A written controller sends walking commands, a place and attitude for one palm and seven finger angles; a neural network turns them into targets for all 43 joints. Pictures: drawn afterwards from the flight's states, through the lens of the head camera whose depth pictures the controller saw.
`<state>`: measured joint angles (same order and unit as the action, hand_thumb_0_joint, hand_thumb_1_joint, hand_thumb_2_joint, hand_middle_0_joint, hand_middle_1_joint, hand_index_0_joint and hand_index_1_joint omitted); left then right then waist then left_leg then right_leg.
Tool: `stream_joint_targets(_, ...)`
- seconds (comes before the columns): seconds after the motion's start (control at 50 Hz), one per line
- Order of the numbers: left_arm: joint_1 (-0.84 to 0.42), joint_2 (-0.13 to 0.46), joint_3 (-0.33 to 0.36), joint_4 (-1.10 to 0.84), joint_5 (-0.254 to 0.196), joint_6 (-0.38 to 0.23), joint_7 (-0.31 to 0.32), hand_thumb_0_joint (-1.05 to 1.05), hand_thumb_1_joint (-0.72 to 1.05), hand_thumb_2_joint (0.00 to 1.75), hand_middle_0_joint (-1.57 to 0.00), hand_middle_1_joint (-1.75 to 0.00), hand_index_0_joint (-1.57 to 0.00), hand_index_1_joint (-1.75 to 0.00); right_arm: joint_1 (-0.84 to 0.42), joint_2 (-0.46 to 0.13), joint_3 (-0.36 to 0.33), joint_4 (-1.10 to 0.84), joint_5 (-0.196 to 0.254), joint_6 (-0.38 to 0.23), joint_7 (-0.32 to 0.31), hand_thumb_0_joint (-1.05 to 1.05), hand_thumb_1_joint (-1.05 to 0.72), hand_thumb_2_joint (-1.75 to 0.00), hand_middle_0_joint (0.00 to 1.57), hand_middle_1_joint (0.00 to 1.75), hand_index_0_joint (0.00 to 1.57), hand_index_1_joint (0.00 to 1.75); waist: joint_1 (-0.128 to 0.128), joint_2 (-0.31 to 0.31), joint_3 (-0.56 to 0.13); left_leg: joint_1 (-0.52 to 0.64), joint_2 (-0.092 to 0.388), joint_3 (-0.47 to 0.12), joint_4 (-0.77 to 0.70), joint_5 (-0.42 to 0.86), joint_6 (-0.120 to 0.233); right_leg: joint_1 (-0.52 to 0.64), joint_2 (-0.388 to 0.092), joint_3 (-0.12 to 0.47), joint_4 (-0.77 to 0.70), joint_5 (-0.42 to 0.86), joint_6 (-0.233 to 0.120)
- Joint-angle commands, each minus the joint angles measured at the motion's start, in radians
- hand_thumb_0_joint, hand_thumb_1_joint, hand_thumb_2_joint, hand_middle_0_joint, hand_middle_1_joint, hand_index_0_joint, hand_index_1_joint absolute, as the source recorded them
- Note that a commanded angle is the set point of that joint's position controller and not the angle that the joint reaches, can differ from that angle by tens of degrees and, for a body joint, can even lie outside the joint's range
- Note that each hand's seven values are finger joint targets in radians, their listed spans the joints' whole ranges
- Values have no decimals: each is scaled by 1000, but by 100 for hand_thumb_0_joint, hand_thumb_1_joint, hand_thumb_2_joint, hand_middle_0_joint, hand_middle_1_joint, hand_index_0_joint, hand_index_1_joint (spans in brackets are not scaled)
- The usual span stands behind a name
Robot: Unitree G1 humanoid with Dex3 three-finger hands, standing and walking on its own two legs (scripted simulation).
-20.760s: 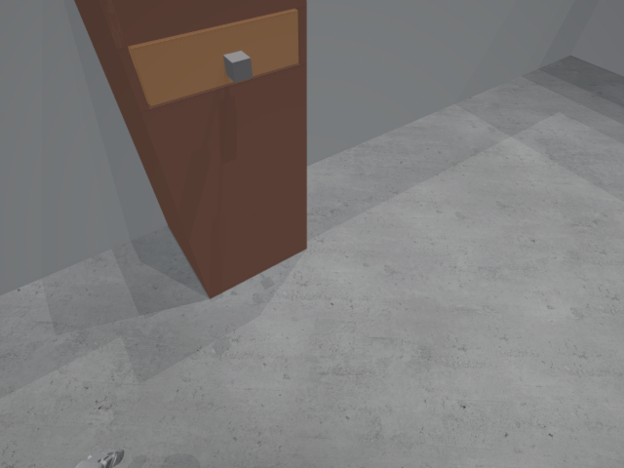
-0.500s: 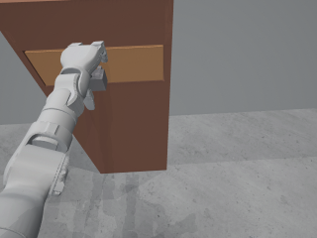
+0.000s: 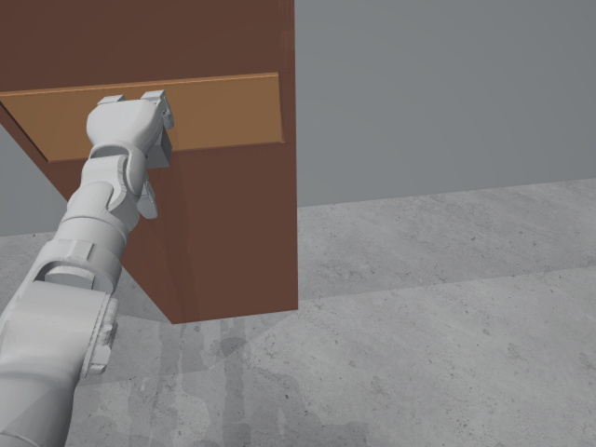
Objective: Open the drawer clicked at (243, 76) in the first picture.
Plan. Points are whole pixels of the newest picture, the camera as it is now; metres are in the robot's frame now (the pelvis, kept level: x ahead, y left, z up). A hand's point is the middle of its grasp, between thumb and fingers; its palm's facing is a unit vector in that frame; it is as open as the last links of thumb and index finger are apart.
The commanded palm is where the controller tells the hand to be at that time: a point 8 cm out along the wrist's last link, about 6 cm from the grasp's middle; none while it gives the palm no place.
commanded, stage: lower the fingers behind the handle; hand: left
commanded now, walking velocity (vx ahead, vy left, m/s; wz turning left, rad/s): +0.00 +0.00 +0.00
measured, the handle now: (152, 137) +0.55 +0.19 +0.10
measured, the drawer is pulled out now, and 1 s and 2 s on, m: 0.00 0.00 0.02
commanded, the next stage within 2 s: close the thumb around the handle in 0.76 s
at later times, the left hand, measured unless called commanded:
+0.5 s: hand (149, 166) +0.50 +0.19 +0.09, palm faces -0.02 -0.02 -1.00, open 13.9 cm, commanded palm +0.48 +0.19 +0.14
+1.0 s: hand (153, 165) +0.50 +0.18 +0.09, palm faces -0.03 -0.03 -1.00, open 13.4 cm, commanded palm +0.48 +0.19 +0.14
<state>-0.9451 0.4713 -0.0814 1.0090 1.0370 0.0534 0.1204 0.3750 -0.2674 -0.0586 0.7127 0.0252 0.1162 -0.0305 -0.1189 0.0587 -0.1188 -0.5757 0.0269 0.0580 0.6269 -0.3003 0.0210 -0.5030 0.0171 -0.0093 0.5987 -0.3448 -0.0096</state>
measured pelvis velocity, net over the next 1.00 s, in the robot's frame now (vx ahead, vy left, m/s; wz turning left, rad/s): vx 0.00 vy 0.00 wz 0.01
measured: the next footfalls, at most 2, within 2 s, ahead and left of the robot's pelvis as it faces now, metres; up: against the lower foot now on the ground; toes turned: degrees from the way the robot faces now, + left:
none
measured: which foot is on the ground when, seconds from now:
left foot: down 0.00-1.00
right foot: down 0.00-1.00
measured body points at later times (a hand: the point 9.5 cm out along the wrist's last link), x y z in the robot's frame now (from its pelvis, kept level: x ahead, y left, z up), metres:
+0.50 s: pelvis +0.00 +0.00 +0.00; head +0.07 -0.01 +0.44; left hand +0.49 +0.19 +0.14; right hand +0.04 -0.27 -0.14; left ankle -0.01 +0.11 -0.72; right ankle -0.04 -0.12 -0.72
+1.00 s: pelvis +0.00 +0.00 +0.00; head +0.07 -0.01 +0.44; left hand +0.50 +0.18 +0.14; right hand +0.01 -0.27 -0.14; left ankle -0.01 +0.11 -0.72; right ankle -0.04 -0.12 -0.72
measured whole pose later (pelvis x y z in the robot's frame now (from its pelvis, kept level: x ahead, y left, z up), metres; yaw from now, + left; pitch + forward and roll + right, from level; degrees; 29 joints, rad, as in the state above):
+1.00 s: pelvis +0.00 +0.00 +0.00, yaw +0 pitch +15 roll -1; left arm -0.94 0.43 -0.11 1.03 1.04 0.07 0.17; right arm 0.36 -0.26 -0.06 0.71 0.02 0.11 -0.02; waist -0.12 0.06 -0.13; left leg -0.61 0.03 0.05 0.66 -0.31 0.02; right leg -0.53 0.02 -0.02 0.63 -0.36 -0.01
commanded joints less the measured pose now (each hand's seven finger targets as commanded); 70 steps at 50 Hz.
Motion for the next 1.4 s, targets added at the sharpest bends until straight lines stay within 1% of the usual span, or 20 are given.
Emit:
stream_joint_targets(0.0, -484, 251, 67, -221, 1, -8, 49, 0, -50, 30, -30, -120, -30, -120, 60, -144, -47, -77, -4, -24, -13, 0, -90, -90, 20, 30, 20, 30, 10, -8, -413, 300, -33, -17, -6, 440, 30, 124, 38, -4, -39, 444, -14)
stream_joint_targets(0.16, -492, 177, 18, -213, 6, -10, 63, 0, -50, 30, -30, -120, -30, -120, 62, -137, -50, -70, -4, -24, -10, 0, -90, -90, 20, 30, 20, 30, -9, 5, -397, 326, -32, -25, 14, 452, 29, 57, 43, -11, -30, 414, -16)
stream_joint_targets(0.24, -485, 219, 58, -206, 6, -12, 79, 0, -50, 30, -30, -120, -30, -120, 60, -142, -48, -71, -10, -23, -10, 0, -90, -90, 20, 30, 20, 30, -2, -18, -417, 305, -33, -24, 18, 450, 28, 79, 39, -7, -19, 437, -14)
stream_joint_targets(0.28, -490, 160, 15, -206, 12, -11, 88, 0, -50, 30, -30, -120, -30, -120, 58, -134, -49, -73, -12, -24, -7, 0, -90, -90, 20, 30, 20, 30, -10, -2, -415, 319, -31, -25, 28, 467, 27, 51, 41, -12, -13, 432, -15)
stream_joint_targets(0.34, -439, 198, 48, -142, 14, 10, 95, 0, -50, 30, -30, -120, -30, -120, 60, -142, -45, -72, -11, -18, -8, 0, -90, -90, 20, 30, 20, 30, -5, -53, -396, 271, -35, -20, 27, 429, 28, 70, 39, -9, -13, 432, -11)
stream_joint_targets(0.44, -487, 207, 42, -145, 16, 26, 93, 0, -50, 30, -30, -120, -30, -120, 60, -141, -42, -73, -9, -16, -11, 0, -90, -90, 20, 30, 20, 30, -11, -30, -406, 272, -35, -22, 24, 410, 27, 70, 37, -7, -14, 417, -12)
stream_joint_targets(0.48, -493, 150, 0, -156, 15, 24, 88, 0, -50, 30, -30, -120, -30, -120, 59, -134, -44, -77, -9, -16, -11, 0, -90, -90, 20, 30, 20, 30, -17, -21, -402, 290, -34, -23, 27, 426, 28, 53, 39, -12, -15, 415, -13)
stream_joint_targets(0.54, -486, 164, 14, -151, 7, 16, 81, 0, -50, 30, -30, -120, -30, -120, 65, -138, -44, -75, -9, -15, -12, 0, -90, -90, 20, 30, 20, 30, -17, -41, -401, 285, -32, -27, 23, 419, 29, 58, 39, -11, -18, 409, -12)
stream_joint_targets(0.58, -495, 122, -23, -145, 8, 17, 77, 0, -50, 30, -30, -120, -30, -120, 65, -136, -43, -74, -7, -16, -11, 0, -90, -90, 20, 30, 20, 30, -28, -39, -368, 283, -31, -31, 20, 398, 28, 30, 41, -16, -22, 381, -12)
stream_joint_targets(0.66, -494, 168, 14, -146, 9, 9, 80, 0, -50, 30, -30, -120, -30, -120, 74, -138, -45, -69, -8, -18, -13, 0, -90, -90, 20, 30, 20, 30, -17, -33, -397, 277, -34, -29, 21, 400, 29, 56, 40, -9, -19, 398, -15)
stream_joint_targets(0.78, -514, 151, 2, -142, 9, 11, 90, 0, -50, 30, -30, -120, -30, -120, 80, -139, -47, -59, -8, -23, -11, 0, -90, -90, 20, 30, 20, 30, -28, -23, -376, 278, -29, -28, 21, 391, 28, 28, 42, -12, -20, 377, -15)
stream_joint_targets(0.84, -493, 197, 42, -158, 5, 6, 90, 0, -50, 30, -30, -120, -30, -120, 84, -142, -49, -63, -11, -22, -10, 0, -90, -90, 20, 30, 20, 30, -10, -28, -436, 280, -34, -27, 25, 424, 29, 83, 41, -5, -14, 426, -14)
stream_joint_targets(0.9, -477, 147, 4, -169, 6, 7, 87, 0, -33, 37, -31, -122, -31, -122, 78, -137, -48, -65, -9, -21, -7, 0, -90, -90, 20, 30, 20, 30, -13, -26, -403, 285, -31, -24, 22, 435, 27, 63, 43, -14, -17, 426, -14)
stream_joint_targets(0.96, -441, 188, 45, -189, 2, 3, 88, 0, -16, 44, -32, -124, -32, -124, 74, -139, -49, -72, -11, -19, -6, 0, -90, -90, 20, 30, 20, 30, 8, -18, -435, 290, -35, -22, 20, 458, 29, 101, 42, -8, -17, 456, -15)
stream_joint_targets(1.0, -449, 164, 19, -165, 6, 11, 87, 0, -5, 49, -33, -125, -33, -125, 69, -138, -47, -66, -8, -18, -6, 0, -90, -90, 20, 30, 20, 30, -9, -43, -383, 271, -32, -22, 15, 426, 28, 78, 42, -14, -22, 431, -12)
stream_joint_targets(1.04, -441, 220, 65, -182, 4, 7, 90, 0, 6, 54, -34, -126, -34, -126, 67, -143, -48, -69, -10, -17, -8, 0, -90, -90, 20, 30, 20, 30, 4, -30, -414, 277, -34, -17, 14, 434, 30, 108, 39, -5, -22, 453, -12)
stream_joint_targets(1.18, -397, 216, 67, -206, 10, 8, 88, 0, 45, 71, -37, -130, -37, -130, 52, -139, -49, -79, -11, -11, -8, 0, -90, -90, 20, 30, 20, 30, 18, -22, -426, 296, -33, -16, 18, 494, 28, 119, 39, -10, -14, 489, -13)
stream_joint_targets(1.3, -421, 176, 24, -194, 8, 20, 82, 0, 79, 85, -39, -134, -39, -134, 40, -139, -44, -81, -6, -7, -10, 0, -90, -90, 20, 30, 20, 30, 1, -41, -371, 279, -34, -13, 7, 446, 27, 99, 37, -14, -24, 462, -12)
stream_joint_targets(1.34, -412, 208, 49, -193, 9, 17, 81, 0, 90, 90, -40, -135, -40, -135, 40, -141, -44, -84, -6, -6, -12, 0, -90, -90, 20, 30, 20, 30, 9, -42, -395, 283, -35, -13, 9, 454, 28, 116, 35, -9, -22, 470, -12)
stream_joint_targets(1.38, -415, 188, 36, -201, 11, 16, 84, 0, 90, 90, -40, -135, -40, -135, 37, -135, -44, -86, -8, -7, -12, 0, -90, -90, 20, 30, 20, 30, 12, -23, -399, 290, -38, -12, 12, 462, 28, 114, 36, -9, -21, 476, -14)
